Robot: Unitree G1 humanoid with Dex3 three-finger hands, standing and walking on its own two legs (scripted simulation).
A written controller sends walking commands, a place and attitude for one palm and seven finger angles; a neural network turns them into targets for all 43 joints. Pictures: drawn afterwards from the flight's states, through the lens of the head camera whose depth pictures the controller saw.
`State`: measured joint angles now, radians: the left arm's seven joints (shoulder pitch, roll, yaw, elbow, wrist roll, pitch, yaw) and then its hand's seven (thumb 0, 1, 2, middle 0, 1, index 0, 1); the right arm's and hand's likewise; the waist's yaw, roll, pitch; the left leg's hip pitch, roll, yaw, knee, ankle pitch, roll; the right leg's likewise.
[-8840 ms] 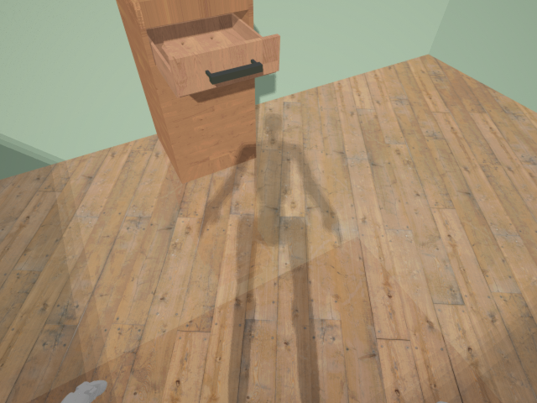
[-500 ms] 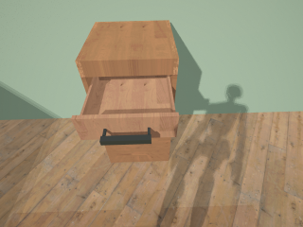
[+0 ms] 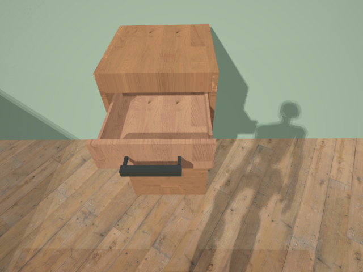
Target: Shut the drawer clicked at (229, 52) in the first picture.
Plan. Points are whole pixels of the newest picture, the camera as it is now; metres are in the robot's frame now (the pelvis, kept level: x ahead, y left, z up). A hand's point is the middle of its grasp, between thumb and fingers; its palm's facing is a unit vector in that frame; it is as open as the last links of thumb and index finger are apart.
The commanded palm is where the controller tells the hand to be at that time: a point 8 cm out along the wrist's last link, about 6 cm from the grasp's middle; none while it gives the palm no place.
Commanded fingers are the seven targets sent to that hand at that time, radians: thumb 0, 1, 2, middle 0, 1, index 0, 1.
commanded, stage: look again from close up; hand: left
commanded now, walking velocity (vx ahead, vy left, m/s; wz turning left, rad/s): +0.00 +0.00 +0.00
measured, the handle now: (151, 165) +0.43 +0.12 -0.07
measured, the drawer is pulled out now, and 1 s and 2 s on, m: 0.25 0.25 0.25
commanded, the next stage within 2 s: shuffle to correct the standing spot in 0.30 s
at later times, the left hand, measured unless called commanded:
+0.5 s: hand out of the picture +0.05 +0.14 -0.17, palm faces +0.02 -0.98 -0.20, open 7.3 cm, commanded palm none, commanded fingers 0.00 0.90 0.90 -0.20 -0.30 -0.20 -0.30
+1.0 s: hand out of the picture +0.09 +0.10 -0.17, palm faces +0.04 -0.99 -0.17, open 7.4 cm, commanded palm none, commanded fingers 0.00 0.90 0.90 -0.20 -0.30 -0.20 -0.30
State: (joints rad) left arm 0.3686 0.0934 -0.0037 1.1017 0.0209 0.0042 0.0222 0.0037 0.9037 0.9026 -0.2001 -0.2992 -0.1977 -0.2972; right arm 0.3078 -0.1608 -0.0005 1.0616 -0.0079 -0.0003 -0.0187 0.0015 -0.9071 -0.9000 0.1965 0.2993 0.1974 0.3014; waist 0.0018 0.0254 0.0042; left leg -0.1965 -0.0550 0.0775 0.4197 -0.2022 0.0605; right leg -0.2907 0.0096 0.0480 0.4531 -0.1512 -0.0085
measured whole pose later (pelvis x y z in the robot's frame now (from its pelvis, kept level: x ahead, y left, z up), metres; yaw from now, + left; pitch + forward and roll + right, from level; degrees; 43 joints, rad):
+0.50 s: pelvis +0.06 -0.03 +0.00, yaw +0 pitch -1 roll +0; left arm 0.29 0.14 -0.01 1.12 0.00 -0.02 0.03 0.02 0.93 0.90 -0.20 -0.30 -0.20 -0.30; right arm 0.34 -0.12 0.03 1.14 -0.01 -0.03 -0.03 0.00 -0.90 -0.90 0.20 0.30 0.20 0.30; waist -0.02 0.02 0.02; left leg -0.12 -0.01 0.05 0.40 -0.27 0.02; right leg -0.21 0.06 0.03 0.43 -0.20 -0.05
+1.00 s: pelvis +0.10 -0.06 +0.00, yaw +0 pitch -1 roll +1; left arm 0.31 0.12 0.00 1.09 0.01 -0.02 0.04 0.00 0.90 0.90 -0.20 -0.30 -0.20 -0.30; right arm 0.21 -0.16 -0.01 1.08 0.01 0.00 -0.06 0.00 -0.91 -0.90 0.19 0.30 0.20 0.30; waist 0.01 -0.02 0.07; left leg -0.26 0.01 0.02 0.62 -0.39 -0.01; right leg -0.12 0.10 0.02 0.37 -0.23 -0.10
